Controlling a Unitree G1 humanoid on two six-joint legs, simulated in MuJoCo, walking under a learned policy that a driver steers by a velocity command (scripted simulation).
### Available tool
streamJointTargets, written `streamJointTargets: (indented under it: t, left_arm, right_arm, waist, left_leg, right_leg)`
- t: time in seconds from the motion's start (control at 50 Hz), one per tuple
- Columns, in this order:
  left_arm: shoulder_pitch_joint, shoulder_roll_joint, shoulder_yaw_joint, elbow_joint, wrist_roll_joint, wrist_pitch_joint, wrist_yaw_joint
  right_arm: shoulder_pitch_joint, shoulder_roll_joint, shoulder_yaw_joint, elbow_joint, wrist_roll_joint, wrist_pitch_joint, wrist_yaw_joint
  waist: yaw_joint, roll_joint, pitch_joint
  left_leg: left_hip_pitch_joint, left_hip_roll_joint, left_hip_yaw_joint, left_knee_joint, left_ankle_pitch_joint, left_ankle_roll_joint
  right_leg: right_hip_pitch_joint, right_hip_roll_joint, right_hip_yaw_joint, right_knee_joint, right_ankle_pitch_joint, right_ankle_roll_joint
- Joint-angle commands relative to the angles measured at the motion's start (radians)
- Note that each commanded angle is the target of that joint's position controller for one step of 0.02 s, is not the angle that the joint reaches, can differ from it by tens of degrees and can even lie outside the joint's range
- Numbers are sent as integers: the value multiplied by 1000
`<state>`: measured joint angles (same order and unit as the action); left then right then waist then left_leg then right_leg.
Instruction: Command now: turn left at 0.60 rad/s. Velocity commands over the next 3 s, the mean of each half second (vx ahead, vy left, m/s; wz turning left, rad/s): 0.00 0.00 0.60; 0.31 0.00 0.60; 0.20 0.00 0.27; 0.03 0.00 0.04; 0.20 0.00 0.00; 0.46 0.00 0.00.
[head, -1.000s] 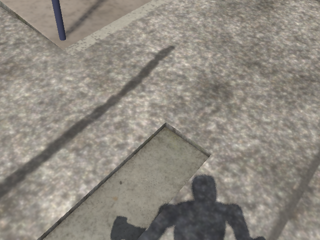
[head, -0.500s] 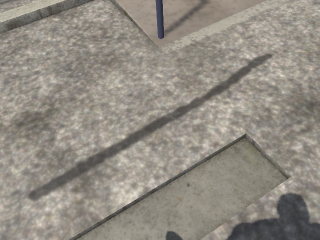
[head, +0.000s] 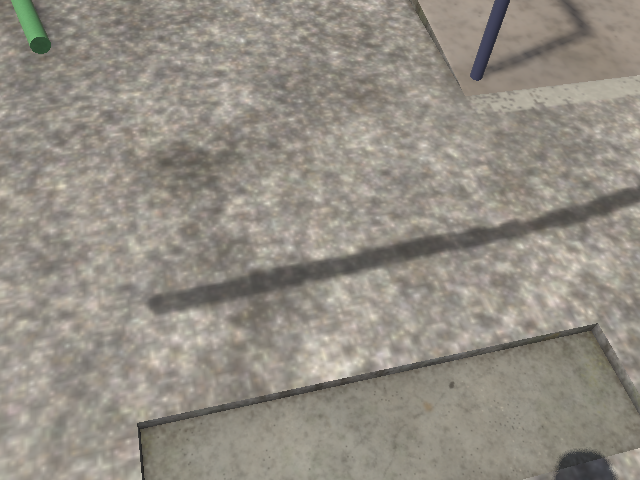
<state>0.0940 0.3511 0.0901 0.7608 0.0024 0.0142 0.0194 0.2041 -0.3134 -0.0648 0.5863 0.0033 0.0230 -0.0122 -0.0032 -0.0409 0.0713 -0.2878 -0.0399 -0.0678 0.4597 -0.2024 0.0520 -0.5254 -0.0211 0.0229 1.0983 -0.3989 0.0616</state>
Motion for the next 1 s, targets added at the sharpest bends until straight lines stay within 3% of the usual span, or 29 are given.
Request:
streamJointTargets:
  t: [0.02, 0.12, 0.2, 0.24, 0.28, 0.3, 0.32, 0.34, 0.36, 0.38, 0.4, 0.44, 0.48, 0.52, 0.58, 0.64, 0.68, 0.7, 0.72, 0.74, 0.76, 0.78, 0.8, 0.82, 0.84, 0.88, 0.94, 1.0]
  left_arm:
    - [-2, 74, 18, -70, -1, -12, 4]
    - [-36, 61, 10, -94, -2, -21, -4]
    - [-29, 68, 13, -108, -9, -36, -16]
    - [-8, 68, 14, -112, -10, -44, -24]
    - [53, 68, 20, -98, -6, -52, -28]
    - [81, 110, 32, -96, 4, -52, -23]
    - [44, 192, 44, -114, 20, -43, -14]
    - [60, 179, 42, -110, 41, -42, -16]
    - [31, 131, 26, -126, 29, -44, -11]
    - [-2, 92, 15, -132, 20, -42, -4]
    - [-23, 78, 10, -138, 9, -38, 1]
    - [-12, 79, 6, -136, 4, -29, 11]
    - [28, 90, 11, -126, 11, -18, 17]
    - [85, 113, 21, -113, 6, -11, 19]
    - [89, 153, 34, -109, -9, -18, 7]
    - [82, 171, 40, -103, -24, -35, -14]
    - [68, 170, 39, -95, -41, -42, -26]
    - [59, 152, 34, -90, -46, -43, -29]
    - [72, 103, 18, -85, -39, -48, -32]
    - [39, 30, -8, -109, -9, -55, -37]
    - [-39, 4, -17, -205, 5, -77, -34]
    - [-73, 83, 2, -209, -25, -100, -38]
    - [-52, 113, 11, -201, -41, -115, -49]
    - [-22, 117, 14, -172, -25, -123, -52]
    - [-24, 120, 17, -163, -1, -129, -53]
    - [-30, 97, 13, -153, 10, -132, -59]
    - [-83, 42, -9, -153, 6, -129, -60]
    - [-163, 44, -11, -172, -4, -134, -67]
  right_arm:
    - [-23, -169, -47, -72, 1, -14, -16]
    - [-18, -193, -56, -70, 2, -3, -18]
    - [-36, -198, -58, -73, 6, 5, -7]
    - [-52, -195, -57, -76, 13, 10, -4]
    - [-87, -183, -53, -82, 27, 17, -9]
    - [-65, -153, -44, -82, 25, 16, -13]
    - [-2, -98, -30, -85, 13, 14, -12]
    - [-4, -169, -52, -88, 12, 5, -15]
    - [23, -229, -75, -66, 6, 4, -15]
    - [28, -230, -82, -43, 12, 11, -15]
    - [38, -204, -79, -27, 16, 22, -18]
    - [19, -152, -64, -32, 22, 33, -13]
    - [-33, -122, -53, -57, 28, 30, -8]
    - [-69, -109, -42, -76, 25, 27, 0]
    - [-95, -93, -28, -94, 19, 15, 19]
    - [-72, -101, -28, -84, 19, 3, 32]
    - [-10, -96, -30, -58, 21, -3, 38]
    - [58, -94, -34, -26, 22, -5, 38]
    - [159, -124, -51, 14, 27, -6, 32]
    - [296, -204, -81, 39, 32, -10, 20]
    - [298, -336, -98, 7, 21, -36, 25]
    - [273, -242, -73, 2, 14, -63, 34]
    - [226, -180, -49, 1, 11, -80, 34]
    - [186, -147, -38, -4, 13, -87, 33]
    - [154, -136, -31, -4, 15, -83, 27]
    - [143, -143, -27, -5, 4, -79, 10]
    - [152, -164, -35, 16, 8, -78, -11]
    - [204, -171, -42, 53, 18, -82, -21]
  waist:
    - [6, 171, -153]
    - [-16, 186, -136]
    - [-18, 194, -144]
    - [-8, 199, -158]
    - [37, 190, -168]
    - [31, 132, -189]
    - [-33, -128, -183]
    - [-12, -232, -149]
    - [-20, -140, -134]
    - [-30, -96, -117]
    - [-32, -82, -100]
    - [-12, -93, -84]
    - [24, -118, -98]
    - [65, -122, -127]
    - [78, -143, -106]
    - [61, -128, -78]
    - [15, -109, -77]
    - [-20, -88, -86]
    - [-59, -33, -117]
    - [-118, 168, -144]
    - [-99, 352, -122]
    - [-117, 234, -96]
    - [-78, 233, -35]
    - [-52, 186, -5]
    - [-39, 171, 4]
    - [-23, 160, -10]
    - [-31, 137, -23]
    - [-61, 149, -15]
  left_leg:
    - [170, 222, -256, -129, 301, 182]
    - [136, 209, -337, -107, 176, 187]
    - [120, 199, -420, -70, 224, 184]
    - [132, 187, -455, -38, 277, 171]
    - [95, 140, -449, 11, 253, 121]
    - [16, 93, -405, 79, 102, 68]
    - [-149, -50, -221, 281, -246, -2]
    - [-271, -95, -113, 496, -474, -56]
    - [-287, -32, -113, 651, -420, -87]
    - [-291, -17, -99, 703, -356, -104]
    - [-306, -8, -87, 733, -305, -123]
    - [-324, 7, -41, 737, -240, -148]
    - [-337, 27, 0, 651, -219, -163]
    - [-336, 61, 26, 549, -206, -160]
    - [-260, 87, 72, 395, -215, -126]
    - [-132, 78, 122, 246, -198, -75]
    - [-11, 62, 154, 103, -120, -37]
    - [101, 37, 180, 29, -77, -19]
    - [263, 14, 168, 2, -92, 8]
    - [438, 177, -103, -91, -159, 78]
    - [498, 401, -656, -226, -357, 282]
    - [456, 423, -662, -276, -417, 315]
    - [407, 385, -560, -277, -372, 281]
    - [366, 332, -455, -266, -278, 243]
    - [339, 298, -386, -264, -156, 218]
    - [292, 248, -298, -272, 38, 193]
    - [216, 192, -190, -252, 175, 168]
    - [191, 187, -194, -221, 175, 149]
  right_leg:
    - [-52, 3, 42, -81, 59, 16]
    - [11, 30, 66, -284, 50, 24]
    - [89, 55, 71, -394, 23, 7]
    - [139, 64, 69, -482, 38, -7]
    - [271, 56, 49, -693, 206, -33]
    - [389, -48, 118, -745, 309, -71]
    - [477, -257, 330, -766, 505, -182]
    - [431, -388, 497, -796, 596, -339]
    - [410, -388, 438, -786, 582, -354]
    - [397, -320, 335, -771, 542, -308]
    - [401, -265, 255, -764, 495, -270]
    - [408, -227, 161, -771, 540, -268]
    - [470, -226, 118, -776, 562, -282]
    - [523, -250, 122, -820, 321, -290]
    - [476, -272, 113, -882, 66, -277]
    - [396, -280, 63, -895, 19, -258]
    - [350, -275, 20, -851, 1, -234]
    - [293, -257, -21, -788, -5, -213]
    - [200, -216, -80, -657, -4, -176]
    - [7, -126, -184, -297, -47, -97]
    - [-360, 44, -105, -21, -222, -47]
    - [-415, -15, 35, 74, -187, -65]
    - [-410, -49, 47, 52, -78, -87]
    - [-375, -73, 39, 11, 12, -87]
    - [-343, -76, 32, -53, 74, -75]
    - [-261, -51, 10, -143, 191, -49]
    - [-156, -2, -15, -333, 357, -12]
    - [-109, 14, 24, -453, 503, -11]
